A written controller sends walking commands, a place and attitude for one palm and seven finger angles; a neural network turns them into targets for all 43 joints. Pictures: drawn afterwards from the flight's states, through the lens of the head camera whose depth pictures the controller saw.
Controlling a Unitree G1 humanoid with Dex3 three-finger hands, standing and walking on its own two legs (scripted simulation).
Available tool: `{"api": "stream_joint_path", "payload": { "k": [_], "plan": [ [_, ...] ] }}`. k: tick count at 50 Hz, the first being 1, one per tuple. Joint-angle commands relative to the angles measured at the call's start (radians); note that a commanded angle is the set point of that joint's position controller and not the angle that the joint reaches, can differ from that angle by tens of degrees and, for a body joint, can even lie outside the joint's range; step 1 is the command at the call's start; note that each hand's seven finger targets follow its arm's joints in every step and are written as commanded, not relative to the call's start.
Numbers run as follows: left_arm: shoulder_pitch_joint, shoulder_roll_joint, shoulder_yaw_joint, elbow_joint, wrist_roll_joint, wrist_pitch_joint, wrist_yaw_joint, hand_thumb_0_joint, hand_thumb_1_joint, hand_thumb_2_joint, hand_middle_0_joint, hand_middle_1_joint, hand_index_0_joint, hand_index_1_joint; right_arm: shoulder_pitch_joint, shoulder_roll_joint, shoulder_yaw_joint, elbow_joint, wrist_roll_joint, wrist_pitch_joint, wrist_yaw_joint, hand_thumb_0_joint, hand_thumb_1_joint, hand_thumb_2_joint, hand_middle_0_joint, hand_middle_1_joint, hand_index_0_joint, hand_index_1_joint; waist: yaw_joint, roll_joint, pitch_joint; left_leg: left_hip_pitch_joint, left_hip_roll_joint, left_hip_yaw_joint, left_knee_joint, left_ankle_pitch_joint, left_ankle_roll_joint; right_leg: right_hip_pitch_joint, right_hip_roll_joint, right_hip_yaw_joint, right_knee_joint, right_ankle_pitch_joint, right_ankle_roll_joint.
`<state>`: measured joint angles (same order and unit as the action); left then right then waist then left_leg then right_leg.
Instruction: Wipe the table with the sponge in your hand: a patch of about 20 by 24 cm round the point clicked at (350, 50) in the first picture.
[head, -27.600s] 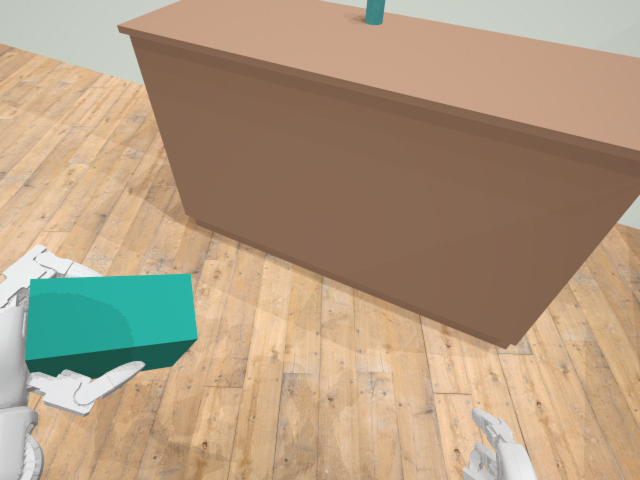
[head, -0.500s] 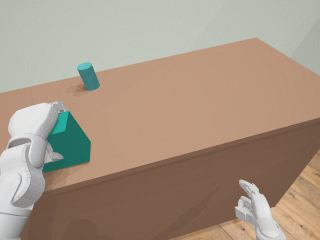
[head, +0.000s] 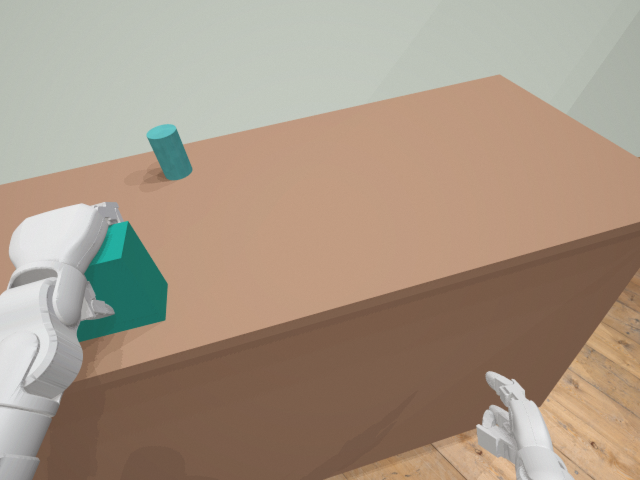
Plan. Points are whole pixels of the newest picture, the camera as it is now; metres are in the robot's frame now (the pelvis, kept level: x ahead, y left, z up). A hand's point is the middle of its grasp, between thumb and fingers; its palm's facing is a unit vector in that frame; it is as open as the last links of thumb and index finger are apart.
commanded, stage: wipe forward along the first lane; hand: left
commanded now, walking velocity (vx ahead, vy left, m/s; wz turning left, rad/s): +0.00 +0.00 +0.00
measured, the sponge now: (108, 294) +0.27 +0.32 +0.11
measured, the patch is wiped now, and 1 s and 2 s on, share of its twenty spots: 0.10 0.25 0.40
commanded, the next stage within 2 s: slide across to the middle lane in 1.44 s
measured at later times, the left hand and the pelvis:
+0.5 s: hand (109, 235) +0.33 +0.33 +0.16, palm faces -0.01 +0.00 -1.00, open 10.4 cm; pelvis +0.00 +0.00 +0.00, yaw +0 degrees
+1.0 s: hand (108, 215) +0.37 +0.36 +0.16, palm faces -0.06 +0.00 -1.00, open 10.4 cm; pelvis +0.01 +0.00 +0.00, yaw +0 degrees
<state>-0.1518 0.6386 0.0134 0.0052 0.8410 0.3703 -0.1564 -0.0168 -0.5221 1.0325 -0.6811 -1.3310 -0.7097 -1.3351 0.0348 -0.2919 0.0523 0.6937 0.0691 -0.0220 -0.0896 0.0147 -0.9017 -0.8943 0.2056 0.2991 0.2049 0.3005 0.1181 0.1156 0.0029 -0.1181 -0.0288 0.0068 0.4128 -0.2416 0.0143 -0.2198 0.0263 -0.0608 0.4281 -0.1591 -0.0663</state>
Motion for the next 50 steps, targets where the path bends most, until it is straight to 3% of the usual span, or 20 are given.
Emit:
{"api": "stream_joint_path", "payload": {
  "k": [1,3,5,7,9,10,12,14,15,17,21,24,30,31,34,35,38,41,43,50],
  "plan": [
    [-0.316,0.259,0.136,-0.051,0.022,-0.037,0.025,0.000,0.100,1.300,-1.200,-1.600,-1.200,-1.600,-0.178,-0.091,-0.036,-0.180,0.000,-0.065,-0.016,0.000,-0.900,-0.900,0.200,0.300,0.200,0.300,-0.010,-0.082,-0.188,-0.094,0.002,-0.058,-0.050,0.075,0.016,0.154,-0.064,0.140,-0.086,-0.093,-0.006],
    [-0.334,0.240,0.115,-0.003,0.029,-0.055,0.019,0.000,0.100,1.300,-1.200,-1.600,-1.200,-1.600,-0.160,-0.096,-0.040,-0.166,0.003,-0.061,-0.016,0.000,-0.900,-0.900,0.200,0.300,0.200,0.300,-0.024,-0.101,-0.148,-0.093,0.004,-0.059,-0.061,0.063,0.017,0.121,-0.056,0.124,-0.098,-0.090,0.001],
    [-0.353,0.250,0.119,-0.025,0.034,-0.072,0.018,0.000,0.100,1.300,-1.200,-1.600,-1.200,-1.600,-0.180,-0.085,-0.033,-0.188,0.012,-0.072,-0.014,0.000,-0.900,-0.900,0.200,0.300,0.200,0.300,-0.019,-0.078,-0.183,-0.080,0.002,-0.063,-0.054,0.073,0.019,0.131,-0.054,0.158,-0.093,-0.089,-0.010],
    [-0.377,0.225,0.093,0.030,0.044,-0.077,0.020,0.000,0.100,1.300,-1.200,-1.600,-1.200,-1.600,-0.145,-0.095,-0.040,-0.170,0.007,-0.065,-0.014,0.000,-0.900,-0.900,0.200,0.300,0.200,0.300,-0.031,-0.082,-0.163,-0.094,0.003,-0.059,-0.060,0.083,0.017,0.122,-0.058,0.119,-0.090,-0.067,-0.002],
    [-0.367,0.260,0.125,0.065,0.048,-0.083,0.025,0.000,0.100,1.300,-1.200,-1.600,-1.200,-1.600,-0.126,-0.106,-0.049,-0.164,0.002,-0.058,-0.013,0.000,-0.900,-0.900,0.200,0.300,0.200,0.300,-0.022,-0.112,-0.174,-0.103,0.003,-0.058,-0.054,0.089,0.019,0.136,-0.058,0.121,-0.088,-0.053,0.000],
    [-0.376,0.275,0.135,0.066,0.051,-0.082,0.026,0.000,0.100,1.300,-1.200,-1.600,-1.200,-1.600,-0.145,-0.102,-0.044,-0.178,0.008,-0.063,-0.014,0.000,-0.900,-0.900,0.200,0.300,0.200,0.300,-0.022,-0.102,-0.173,-0.105,0.002,-0.057,-0.048,0.081,0.021,0.134,-0.055,0.154,-0.091,-0.075,-0.008],
    [-0.419,0.241,0.095,0.113,0.057,-0.084,0.024,0.000,0.100,1.300,-1.200,-1.600,-1.200,-1.600,-0.112,-0.107,-0.047,-0.163,0.006,-0.054,-0.012,0.000,-0.900,-0.900,0.200,0.300,0.200,0.300,-0.037,-0.113,-0.165,-0.117,0.001,-0.052,-0.051,0.085,0.020,0.124,-0.060,0.120,-0.090,-0.063,0.000],
    [-0.421,0.261,0.108,0.161,0.060,-0.086,0.025,0.000,0.100,1.300,-1.200,-1.600,-1.200,-1.600,-0.098,-0.115,-0.053,-0.158,0.004,-0.046,-0.013,0.000,-0.900,-0.900,0.200,0.300,0.200,0.300,-0.035,-0.130,-0.162,-0.130,0.001,-0.049,-0.049,0.071,0.021,0.128,-0.060,0.120,-0.091,-0.070,0.003],
    [-0.429,0.280,0.119,0.171,0.064,-0.087,0.023,0.000,0.100,1.300,-1.200,-1.600,-1.200,-1.600,-0.112,-0.112,-0.050,-0.166,0.012,-0.051,-0.013,0.000,-0.900,-0.900,0.200,0.300,0.200,0.300,-0.036,-0.125,-0.161,-0.130,0.001,-0.050,-0.040,0.064,0.023,0.123,-0.058,0.155,-0.099,-0.094,-0.003],
    [-0.471,0.250,0.077,0.203,0.079,-0.091,0.018,0.000,0.100,1.300,-1.200,-1.600,-1.200,-1.600,-0.080,-0.116,-0.052,-0.155,0.009,-0.043,-0.012,0.000,-0.900,-0.900,0.200,0.300,0.200,0.300,-0.050,-0.101,-0.172,-0.135,-0.003,-0.046,-0.043,0.079,0.023,0.118,-0.059,0.120,-0.089,-0.062,0.001],
    [-0.447,0.280,0.109,0.243,0.087,-0.108,0.014,0.000,0.100,1.300,-1.200,-1.600,-1.200,-1.600,-0.055,-0.124,-0.060,-0.163,0.005,-0.033,-0.009,0.000,-0.900,-0.900,0.200,0.300,0.200,0.300,-0.040,-0.123,-0.212,-0.152,-0.002,-0.043,-0.027,0.101,0.027,0.159,-0.063,0.129,-0.072,-0.024,-0.002],
    [-0.444,0.273,0.103,0.293,0.081,-0.122,0.011,0.000,0.100,1.300,-1.200,-1.600,-1.200,-1.600,-0.041,-0.129,-0.064,-0.154,0.008,-0.020,-0.007,0.000,-0.900,-0.900,0.200,0.300,0.200,0.300,-0.048,-0.152,-0.168,-0.166,0.000,-0.042,-0.027,0.089,0.030,0.125,-0.058,0.121,-0.075,-0.015,0.006],
    [-0.501,0.297,0.106,0.356,0.087,-0.147,0.014,0.000,0.100,1.300,-1.200,-1.600,-1.200,-1.600,-0.023,-0.135,-0.066,-0.156,0.016,-0.011,-0.009,0.000,-0.900,-0.900,0.200,0.300,0.200,0.300,-0.060,-0.125,-0.178,-0.177,0.000,-0.038,-0.018,0.074,0.035,0.103,-0.055,0.133,-0.076,-0.033,0.003],
    [-0.496,0.298,0.107,0.376,0.090,-0.148,0.014,0.000,0.100,1.300,-1.200,-1.600,-1.200,-1.600,-0.001,-0.140,-0.072,-0.153,0.008,-0.008,-0.010,0.000,-0.900,-0.900,0.200,0.300,0.200,0.300,-0.058,-0.143,-0.201,-0.187,-0.001,-0.035,-0.006,0.088,0.035,0.129,-0.061,0.129,-0.065,-0.007,0.004],
    [-0.508,0.317,0.110,0.429,0.099,-0.157,0.011,0.000,0.100,1.300,-1.200,-1.600,-1.200,-1.600,0.014,-0.147,-0.073,-0.140,0.012,0.007,-0.009,0.000,-0.900,-0.900,0.200,0.300,0.200,0.300,-0.067,-0.164,-0.176,-0.208,-0.001,-0.034,-0.011,0.062,0.035,0.104,-0.057,0.124,-0.068,-0.022,0.011],
    [-0.529,0.319,0.106,0.426,0.098,-0.165,0.011,0.000,0.100,1.300,-1.200,-1.600,-1.200,-1.600,0.007,-0.144,-0.070,-0.149,0.018,0.005,-0.008,0.000,-0.900,-0.900,0.200,0.300,0.200,0.300,-0.068,-0.125,-0.176,-0.206,-0.003,-0.038,-0.016,0.060,0.037,0.094,-0.053,0.131,-0.070,-0.034,0.005],
    [-0.536,0.290,0.076,0.482,0.104,-0.172,0.009,0.000,0.100,1.300,-1.200,-1.600,-1.200,-1.600,0.034,-0.147,-0.075,-0.140,0.015,0.013,-0.009,0.000,-0.900,-0.900,0.200,0.300,0.200,0.300,-0.077,-0.149,-0.173,-0.215,-0.001,-0.031,-0.004,0.052,0.037,0.084,-0.056,0.123,-0.069,-0.031,0.010],
    [-0.551,0.328,0.103,0.509,0.107,-0.190,0.010,0.000,0.100,1.300,-1.200,-1.600,-1.200,-1.600,0.054,-0.154,-0.078,-0.140,0.012,0.019,-0.010,0.000,-0.900,-0.900,0.200,0.300,0.200,0.300,-0.075,-0.169,-0.211,-0.231,-0.002,-0.031,0.005,0.068,0.040,0.114,-0.058,0.133,-0.057,0.004,0.010],
    [-0.566,0.304,0.078,0.539,0.114,-0.200,0.007,0.000,0.100,1.300,-1.200,-1.600,-1.200,-1.600,0.062,-0.154,-0.079,-0.134,0.015,0.025,-0.009,0.000,-0.900,-0.900,0.200,0.300,0.200,0.300,-0.083,-0.163,-0.181,-0.232,-0.003,-0.028,-0.001,0.054,0.040,0.075,-0.051,0.117,-0.062,-0.012,0.013],
    [-0.662,0.351,0.091,0.607,0.131,-0.235,0.018,0.000,0.100,1.300,-1.200,-1.600,-1.200,-1.600,0.096,-0.157,-0.081,-0.125,0.019,0.030,-0.010,0.000,-0.900,-0.900,0.200,0.300,0.200,0.300,-0.089,-0.132,-0.198,-0.236,-0.001,-0.034,-0.009,0.041,0.044,0.053,-0.047,0.122,-0.069,-0.038,0.005]
  ]
}}
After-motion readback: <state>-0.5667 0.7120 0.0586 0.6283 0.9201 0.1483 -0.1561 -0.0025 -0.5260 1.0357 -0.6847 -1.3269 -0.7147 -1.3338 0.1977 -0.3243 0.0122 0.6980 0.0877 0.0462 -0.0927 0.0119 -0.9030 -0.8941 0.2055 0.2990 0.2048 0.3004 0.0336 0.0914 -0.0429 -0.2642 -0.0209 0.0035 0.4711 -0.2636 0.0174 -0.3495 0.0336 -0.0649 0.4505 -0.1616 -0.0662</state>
